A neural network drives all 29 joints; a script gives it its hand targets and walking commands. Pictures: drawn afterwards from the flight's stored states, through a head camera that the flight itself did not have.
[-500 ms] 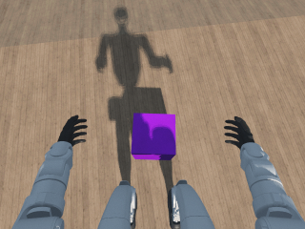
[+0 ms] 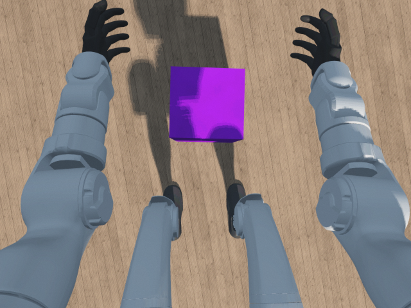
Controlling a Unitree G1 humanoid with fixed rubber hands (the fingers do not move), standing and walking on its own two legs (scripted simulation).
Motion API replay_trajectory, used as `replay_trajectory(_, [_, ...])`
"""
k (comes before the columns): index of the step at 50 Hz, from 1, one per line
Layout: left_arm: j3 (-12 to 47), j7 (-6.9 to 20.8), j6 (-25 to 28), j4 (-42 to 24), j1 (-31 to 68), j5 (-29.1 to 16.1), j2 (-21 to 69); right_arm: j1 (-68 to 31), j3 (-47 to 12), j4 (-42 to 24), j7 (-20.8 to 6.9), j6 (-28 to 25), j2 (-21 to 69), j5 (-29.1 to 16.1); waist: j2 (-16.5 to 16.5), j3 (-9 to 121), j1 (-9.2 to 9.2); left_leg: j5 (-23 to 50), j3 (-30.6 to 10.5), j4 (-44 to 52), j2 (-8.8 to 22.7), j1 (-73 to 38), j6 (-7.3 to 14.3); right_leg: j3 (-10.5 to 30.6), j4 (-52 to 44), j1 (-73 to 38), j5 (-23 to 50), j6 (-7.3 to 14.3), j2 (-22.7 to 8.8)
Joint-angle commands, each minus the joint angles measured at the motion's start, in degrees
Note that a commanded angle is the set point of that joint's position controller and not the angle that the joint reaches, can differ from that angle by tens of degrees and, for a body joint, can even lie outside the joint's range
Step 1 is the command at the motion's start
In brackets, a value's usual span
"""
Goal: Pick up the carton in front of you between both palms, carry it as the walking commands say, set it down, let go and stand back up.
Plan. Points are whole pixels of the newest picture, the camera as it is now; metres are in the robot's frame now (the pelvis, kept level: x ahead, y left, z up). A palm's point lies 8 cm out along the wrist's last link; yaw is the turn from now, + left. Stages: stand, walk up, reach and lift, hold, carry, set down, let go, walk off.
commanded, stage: reach and lift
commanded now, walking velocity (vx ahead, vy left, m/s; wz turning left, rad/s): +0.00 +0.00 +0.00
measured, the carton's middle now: (206, 110) +0.49 -0.01 -0.51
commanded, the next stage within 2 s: none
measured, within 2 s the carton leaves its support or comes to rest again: leaves its support in 1.64 s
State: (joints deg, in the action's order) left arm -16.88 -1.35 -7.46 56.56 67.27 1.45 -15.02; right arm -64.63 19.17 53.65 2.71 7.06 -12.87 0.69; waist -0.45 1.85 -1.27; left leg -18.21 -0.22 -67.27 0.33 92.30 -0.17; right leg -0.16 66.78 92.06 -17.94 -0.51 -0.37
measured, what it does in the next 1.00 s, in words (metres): lowers itself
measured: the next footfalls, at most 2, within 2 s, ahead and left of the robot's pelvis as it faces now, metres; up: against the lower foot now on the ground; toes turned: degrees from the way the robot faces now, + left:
none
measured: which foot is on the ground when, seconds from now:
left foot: down 0.00-1.00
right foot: down 0.00-1.00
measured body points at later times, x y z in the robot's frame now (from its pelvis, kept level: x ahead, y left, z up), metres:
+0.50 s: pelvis -0.01 +0.00 -0.19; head +0.33 +0.00 +0.10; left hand +0.51 +0.19 -0.35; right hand +0.50 -0.21 -0.35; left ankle +0.09 +0.12 -0.60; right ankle +0.09 -0.12 -0.60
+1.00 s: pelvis -0.03 +0.00 -0.27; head +0.34 +0.00 -0.03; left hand +0.53 +0.17 -0.46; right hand +0.52 -0.20 -0.45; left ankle +0.09 +0.12 -0.60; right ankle +0.09 -0.12 -0.60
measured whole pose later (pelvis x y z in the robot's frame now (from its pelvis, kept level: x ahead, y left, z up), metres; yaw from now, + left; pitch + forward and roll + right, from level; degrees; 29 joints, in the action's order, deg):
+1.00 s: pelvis -0.03 +0.00 -0.27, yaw +0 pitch +36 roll +0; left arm 1.7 -7.6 -1.2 64.6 82.8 -17.2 -22.6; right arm -81.3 2.0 64.1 8.3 0.6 -20.9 -18.4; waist 0.8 -22.0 -1.1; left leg -31.5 -1.3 -126.2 -0.1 131.1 -1.0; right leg 0.1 125.7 131.0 -31.0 -0.8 0.5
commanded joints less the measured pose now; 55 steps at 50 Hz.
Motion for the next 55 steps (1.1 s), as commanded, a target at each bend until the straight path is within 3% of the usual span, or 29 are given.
replay_trajectory(1, [-2.02, -0.04, 3.1, -4.92, 9.22, 1.69, -4.39, -8.92, 2.3, -4.9, -0.26, -3.26, -4.47, 1.82, -0.63, 52.81, -0.23, 10.37, 0.43, 1.84, -3.89, -24.63, -1.68, -1.26, -1.79, -23.59, 11.18, -1.33, 4.03])
replay_trajectory(7, [-1.15, -1.05, 5.89, -4.69, 3.72, 1.09, -2.66, -3.13, 2.07, -3.55, -0.08, -6.14, -3.31, 1.44, -1.05, 52.44, -0.16, 16.65, -0.12, -9.79, -4.0, -13.8, -1.69, -0.67, 9.71, -10.9, 16.78, -1.93, 4.2])
replay_trajectory(15, [6.38, -3.47, 7.13, -10.77, 4.49, -7.16, -6.73, -3.71, -5.53, -9.08, 2.33, -7.61, -7.89, -6.93, -1.38, 67.84, -0.3, 24.21, -0.32, -26.44, -3.91, -12.47, -2.12, -0.89, 26.11, -6.46, 22.78, -2.2, 3.94])
replay_trajectory(21, [9.5, -4.89, 5.35, -13.45, 11.38, -11.72, -10.42, -10.44, -9.36, -11.7, 3.96, -5.53, -11.06, -12.12, -1.42, 70.29, -0.16, 14.24, 1.39, -33.84, -3.52, -9.29, -2.19, -2.36, 33.76, -5.27, 13.8, -1.93, 3.77])
replay_trajectory(26, [10.48, -5.34, 4.04, -5.49, 17.16, -12.72, -11.03, -16.66, -10.41, -4.66, 4.63, -4.05, -11.58, -13.18, -0.78, 56.71, 0.23, -0.35, 1.82, -36.81, -2.33, -0.11, -2.02, -2.4, 36.71, 1.56, 0.22, -1.72, 2.55])
replay_trajectory(30, [11.04, -5.19, 4.62, 1.28, 22.18, -13.43, -12.1, -21.97, -11.27, 1.99, 4.73, -4.5, -12.16, -13.48, -0.2, 49.01, 0.15, -5.51, 1.29, -39.78, -1.31, 4.95, -1.51, -1.54, 39.64, 4.46, -4.26, -1.56, 1.59])
replay_trajectory(36, [12.85, -4.87, 6.57, 6.6, 28.23, -14.85, -13.78, -28.32, -13.11, 8.05, 4.67, -6.5, -13.74, -14.68, -0.55, 45.62, 0.07, -4.82, 0.64, -44.46, -0.55, 6.56, -1.33, -0.7, 44.37, 5.64, -3.54, -1.42, 1.1])
replay_trajectory(39, [14.09, -5.18, 7.58, 6.04, 30.54, -16.25, -15.07, -30.74, -14.48, 7.44, 5.06, -7.55, -14.65, -16.08, -0.42, 49.96, 0.22, -1.28, 0.81, -46.84, -0.51, 4.58, -1.44, -0.64, 46.69, 2.85, 0.21, -1.41, 1.16])
replay_trajectory(44, [17.63, -5.94, 7.88, 2.73, 33.85, -19.36, -15.82, -33.59, -15.79, 3.94, 5.93, -7.89, -15.89, -18.4, -1.1, 57.59, -1.0, 3.05, 1.02, -49.57, -0.76, -0.95, -1.52, -1.44, 48.97, 0.4, 4.5, -1.47, 1.46])
replay_trajectory(46, [18.42, -6.26, 7.65, 1.53, 33.78, -19.4, -14.82, -32.57, -16.68, 3.81, 5.8, -7.75, -14.62, -19.68, -2.26, 58.71, -0.41, 4.42, 1.61, -50.03, -1.11, -2.02, -1.61, -1.5, 49.27, -0.41, 5.81, -1.33, 1.68])
replay_trajectory(50, [17.26, -6.39, 7.21, 2.58, 29.23, -17.98, -12.99, -28.16, -16.35, 5.76, 5.54, -7.26, -13.21, -18.67, -1.72, 55.95, 0.36, 5.44, 1.81, -49.9, -1.68, -0.84, -1.72, -1.82, 49.44, 0.79, 6.5, -1.51, 2.14])
replay_trajectory(55, [14.66, -5.58, 7.63, 6.57, 25.44, -15.13, -10.51, -25.56, -13.8, 8.72, 4.85, -7.84, -11.41, -14.97, -0.81, 44.64, -0.1, 3.0, 0.72, -48.74, -2.01, 6.81, -1.78, -1.24, 48.64, 7.34, 4.53, -1.53, 2.29])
